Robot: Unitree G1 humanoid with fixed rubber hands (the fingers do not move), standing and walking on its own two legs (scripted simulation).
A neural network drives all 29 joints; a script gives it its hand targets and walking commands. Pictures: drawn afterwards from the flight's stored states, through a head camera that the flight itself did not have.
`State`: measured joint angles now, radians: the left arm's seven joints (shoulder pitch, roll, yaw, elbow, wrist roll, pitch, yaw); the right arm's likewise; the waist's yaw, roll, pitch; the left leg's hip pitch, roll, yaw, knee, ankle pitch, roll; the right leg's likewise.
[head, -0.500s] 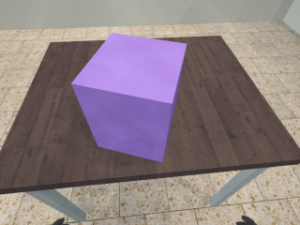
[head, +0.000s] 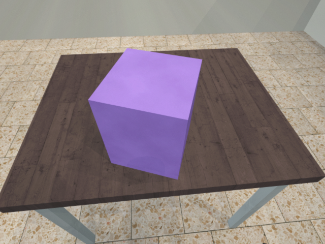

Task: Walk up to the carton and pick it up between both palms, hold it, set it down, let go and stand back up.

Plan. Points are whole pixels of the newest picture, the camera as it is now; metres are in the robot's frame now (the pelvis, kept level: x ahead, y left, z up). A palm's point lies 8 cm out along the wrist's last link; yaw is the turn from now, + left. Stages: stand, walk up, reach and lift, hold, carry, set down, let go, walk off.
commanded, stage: stand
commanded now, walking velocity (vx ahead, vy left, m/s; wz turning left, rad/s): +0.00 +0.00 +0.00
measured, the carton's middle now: (153, 115) +0.43 +0.04 +0.08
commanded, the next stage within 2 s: walk up in 0.04 s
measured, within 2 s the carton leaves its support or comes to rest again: neither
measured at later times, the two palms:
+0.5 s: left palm out of the picture +0.06 +0.32 -0.12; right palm out of the picture +0.07 -0.27 -0.11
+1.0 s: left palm out of the picture +0.08 +0.33 -0.12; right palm out of the picture +0.15 -0.25 -0.11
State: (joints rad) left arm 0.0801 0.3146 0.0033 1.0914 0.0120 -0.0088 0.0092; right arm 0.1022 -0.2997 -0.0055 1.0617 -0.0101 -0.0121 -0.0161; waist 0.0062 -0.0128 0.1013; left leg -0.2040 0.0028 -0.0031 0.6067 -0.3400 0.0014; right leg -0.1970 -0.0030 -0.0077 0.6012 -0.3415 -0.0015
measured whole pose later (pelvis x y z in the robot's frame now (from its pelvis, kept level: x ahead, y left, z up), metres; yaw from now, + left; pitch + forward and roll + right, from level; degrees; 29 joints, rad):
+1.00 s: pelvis +0.03 +0.03 +0.00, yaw +5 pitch -4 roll -1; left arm 0.12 0.34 0.01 1.05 0.01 -0.03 0.03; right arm 0.10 -0.32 -0.03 0.99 -0.01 0.01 0.00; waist 0.01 0.00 0.10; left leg -0.15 -0.07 -0.07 0.56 -0.34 0.05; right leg -0.09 -0.07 -0.08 0.51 -0.35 0.05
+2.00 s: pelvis -0.03 -0.01 +0.01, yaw -2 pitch -11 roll +0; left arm 0.19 0.37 0.13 0.42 0.00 0.44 -0.03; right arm 0.26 -0.13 0.00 0.52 -0.01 0.04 -0.09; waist 0.10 -0.09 0.21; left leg -0.02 0.03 0.03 0.44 -0.24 -0.02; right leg -0.04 0.03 0.03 0.45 -0.23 -0.01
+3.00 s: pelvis +0.01 +0.02 +0.02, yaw -2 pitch -7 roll -1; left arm 0.45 0.51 0.08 -0.16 -0.27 0.23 -0.15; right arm 0.60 0.04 0.13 -0.31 0.14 0.27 -0.30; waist 0.11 -0.03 0.11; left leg -0.02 0.01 0.04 0.42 -0.28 0.03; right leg 0.01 0.00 0.03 0.33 -0.22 0.03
